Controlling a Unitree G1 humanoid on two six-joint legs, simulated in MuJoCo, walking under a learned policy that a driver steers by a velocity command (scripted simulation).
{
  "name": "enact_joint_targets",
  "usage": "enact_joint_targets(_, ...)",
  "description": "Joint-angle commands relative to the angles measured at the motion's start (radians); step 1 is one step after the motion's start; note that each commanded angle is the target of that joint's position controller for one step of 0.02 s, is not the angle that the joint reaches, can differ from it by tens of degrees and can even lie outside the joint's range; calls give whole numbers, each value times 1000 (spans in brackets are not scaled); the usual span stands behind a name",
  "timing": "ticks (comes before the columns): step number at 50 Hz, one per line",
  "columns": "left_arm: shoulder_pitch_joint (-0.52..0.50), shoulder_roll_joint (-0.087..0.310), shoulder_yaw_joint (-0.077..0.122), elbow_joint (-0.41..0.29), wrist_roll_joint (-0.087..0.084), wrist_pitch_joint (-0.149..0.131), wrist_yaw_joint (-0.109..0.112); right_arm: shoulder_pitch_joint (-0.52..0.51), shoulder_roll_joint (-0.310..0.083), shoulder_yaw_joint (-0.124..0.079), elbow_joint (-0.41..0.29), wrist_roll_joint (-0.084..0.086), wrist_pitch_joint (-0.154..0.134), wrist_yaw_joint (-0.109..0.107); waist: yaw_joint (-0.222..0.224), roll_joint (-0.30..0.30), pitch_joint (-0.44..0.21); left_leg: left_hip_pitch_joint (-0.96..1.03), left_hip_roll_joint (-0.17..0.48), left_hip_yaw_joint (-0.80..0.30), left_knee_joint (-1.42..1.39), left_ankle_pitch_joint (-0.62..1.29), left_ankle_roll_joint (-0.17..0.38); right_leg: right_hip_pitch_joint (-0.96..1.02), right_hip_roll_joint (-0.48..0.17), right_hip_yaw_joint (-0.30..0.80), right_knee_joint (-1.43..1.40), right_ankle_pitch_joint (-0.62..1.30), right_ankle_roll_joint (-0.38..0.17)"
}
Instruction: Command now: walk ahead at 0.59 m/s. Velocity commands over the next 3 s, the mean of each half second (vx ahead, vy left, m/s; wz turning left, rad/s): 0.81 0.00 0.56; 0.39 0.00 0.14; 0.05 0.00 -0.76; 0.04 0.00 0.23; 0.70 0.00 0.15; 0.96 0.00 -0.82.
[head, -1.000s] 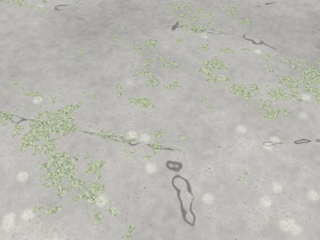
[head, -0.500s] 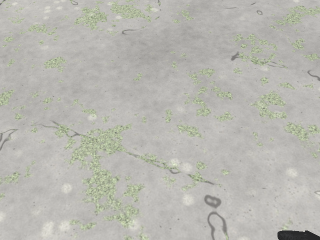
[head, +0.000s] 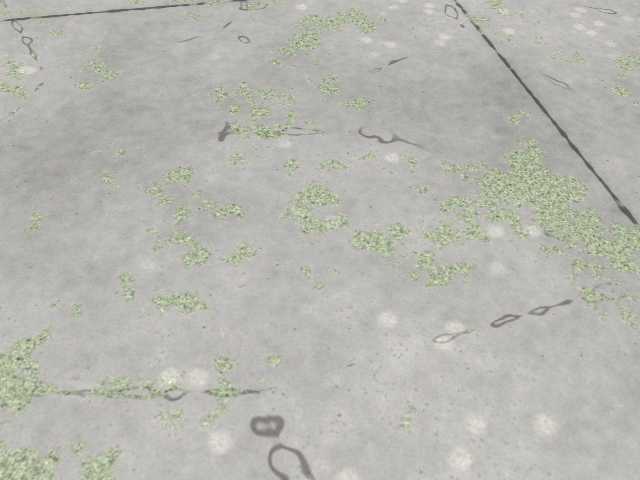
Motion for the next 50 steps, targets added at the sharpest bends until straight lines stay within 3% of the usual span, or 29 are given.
enact_joint_targets(1, -176, 40, -7, -116, -4, -67, -12, -18, -193, -48, -50, 18, -25, 11, -13, 146, 110, -6, 219, -286, -187, -144, 177, -70, 8, -58, -214, -1, -8)
enact_joint_targets(2, -170, 49, -11, -101, 97, -19, -49, 28, -194, -46, -6, -49, -15, 35, -19, 127, 90, -35, 164, -229, -172, -168, 150, 23, 55, -136, -271, -68, -12)
enact_joint_targets(4, -155, 36, -13, -113, 70, -6, -62, 46, -198, -51, 17, -44, -2, 50, -9, 214, 116, -137, 166, -254, -148, -177, 158, 175, 84, -151, -353, -93, -30)
enact_joint_targets(6, 7, 52, -4, -68, 57, -25, -40, -7, -182, -49, 18, -22, 3, 50, 100, 147, 86, -291, 150, -254, -36, -143, 139, 478, 78, -127, -477, 22, -57)
enact_joint_targets(7, 188, 104, 14, -20, 67, -44, -19, -50, -150, -39, 6, -20, -3, 48, 199, 53, -2, -444, 81, -203, 175, -98, 111, 749, 10, -49, -489, -27, -75)
enact_joint_targets(8, 401, 207, 31, 2, 96, -56, 1, -116, -38, -6, -45, -24, -13, 42, 299, -200, -143, -592, -20, -106, 582, -293, 80, 933, -286, 266, -592, -407, -87)
enact_joint_targets(9, 343, 287, 46, -8, 101, -53, 17, -113, -44, -7, -85, 1, -13, 32, 254, -268, -103, -794, -86, -123, 799, -257, 78, 832, -413, 600, -740, -643, -146)
enact_joint_targets(10, 243, 202, 25, -24, 91, -53, 19, -121, -94, -17, -69, -12, -1, 32, 196, -143, -5, -814, -9, -177, 898, -161, 81, 730, -390, 529, -722, -605, -153)
enact_joint_targets(11, 162, 117, -2, -31, 78, -57, 14, -107, -105, -22, -47, -15, 5, 45, 146, -113, 37, -786, 24, -164, 892, -78, 70, 653, -322, 372, -710, -466, -131)
enact_joint_targets(12, 118, 71, -17, -33, 72, -59, 10, -67, -107, -23, -17, -18, 15, 58, 105, -110, 48, -735, 53, -137, 880, -33, 47, 598, -269, 246, -728, -345, -115)
enact_joint_targets(14, 124, 43, -27, -12, 58, -70, 15, -65, -103, -23, 2, -38, 40, 82, 86, -126, 80, -723, 79, -97, 926, 24, 19, 545, -217, 89, -764, -199, -103)
enact_joint_targets(20, 212, 17, -29, 79, 55, -105, 6, -250, -72, -1, -60, -34, 59, 110, 69, -79, 198, -823, 88, -58, 864, 204, 24, 512, -197, -174, -838, 92, -108)
enact_joint_targets(23, 240, 35, -26, 118, 58, -108, 18, -356, -67, 19, -96, -36, 58, 126, 75, -41, 238, -749, 79, 51, 672, 237, 68, 529, -174, -298, -865, 299, -86)
enact_joint_targets(25, 252, 70, -24, 137, 56, -103, 24, -395, -51, 33, -117, -29, 57, 126, 64, -39, 227, -614, 28, 138, 536, 213, 117, 555, -166, -371, -809, 706, -65)
enact_joint_targets(27, 263, 134, -12, 140, 51, -85, 39, -320, -70, 31, -98, -33, 57, 108, 15, -67, 142, -460, -73, 210, 475, 154, 144, 645, -181, -381, -600, 1296, -59)
enact_joint_targets(28, 239, 172, -2, 133, 50, -69, 45, -179, -99, 20, -63, -36, 52, 98, -57, -84, 59, -310, -110, 195, 449, 121, 158, 644, -201, -369, -401, 1410, -63)
enact_joint_targets(29, 203, 194, 6, 118, 47, -58, 45, 15, -143, -3, -6, -38, 43, 83, -139, -91, -40, -92, -133, 141, 406, 131, 182, 581, -220, -340, -154, 1372, -77)
enact_joint_targets(30, 199, 171, 0, 112, 37, -61, 30, 153, -183, -28, 53, -49, 34, 58, -176, -38, -109, 161, -126, 44, 272, 233, 199, 427, -175, -328, 122, 989, -64)
enact_joint_targets(31, 164, 70, -25, 37, 35, -92, 32, 67, -325, -70, -1, 56, 39, 36, -85, 274, -79, 451, 115, -304, 271, 654, 246, 7, 59, -266, 537, -218, 7)
enact_joint_targets(32, 278, 81, -40, -25, 2, -127, 28, 10, -381, -69, -66, 2, 25, 36, -10, 214, -421, 691, 373, -829, 153, 532, 481, -193, 121, 11, 801, -374, 23)
enact_joint_targets(33, 163, 151, -27, -16, -20, -140, 32, -20, -285, -56, -89, -10, 19, 35, -68, -47, -414, 555, 359, -757, 71, 530, 412, -149, 49, 97, 729, -265, -4)
enact_joint_targets(34, 166, 132, -26, -18, -40, -132, 37, -68, -238, -41, -68, -7, 2, 42, 1, -115, -215, 349, 325, -600, 43, 567, 366, -138, 5, 54, 612, -220, -10)
enact_joint_targets(35, 177, 122, -23, 18, -31, -115, 48, -143, -183, -24, -61, 8, -14, 43, 53, -171, -105, 166, 288, -478, 35, 614, 310, -96, -61, 32, 527, -183, -7)
enact_joint_targets(36, 200, 125, -14, 43, -31, -95, 48, -187, -147, -9, -62, 3, -24, 39, 81, -128, -35, 16, 258, -383, 18, 684, 279, -27, -83, 29, 479, -158, -9)
enact_joint_targets(39, 246, 65, -14, 79, -18, -46, 33, -194, -123, -4, -10, -13, -46, 35, 113, -4, 13, -184, 158, -137, -44, 853, 165, 112, -87, 11, 293, -60, -8)
enact_joint_targets(41, 207, 40, -14, 67, -12, -40, 32, -212, -124, -4, 5, -29, -47, 21, 107, 39, 13, -184, 104, -14, -61, 930, 112, 99, -42, -13, 185, 54, -3)
enact_joint_targets(43, 166, 46, -8, 50, -7, -42, 27, -262, -121, -2, -4, -30, -31, -1, 102, 82, 12, -139, 68, 74, -63, 885, 62, 66, -27, -47, 72, 198, 4)
enact_joint_targets(47, 57, 38, -10, -3, -4, -41, -5, -252, -127, -1, -1, -20, 18, -39, 37, 78, 19, 19, 105, 115, -17, 800, 26, -26, -26, -102, -140, 340, 9)
enact_joint_targets(50, 55, 45, -8, -38, 0, -35, -38, -246, -141, -7, 0, -20, 61, -59, 30, 77, 14, 123, 167, 118, 63, 843, 44, -70, -21, -136, -190, 264, -11)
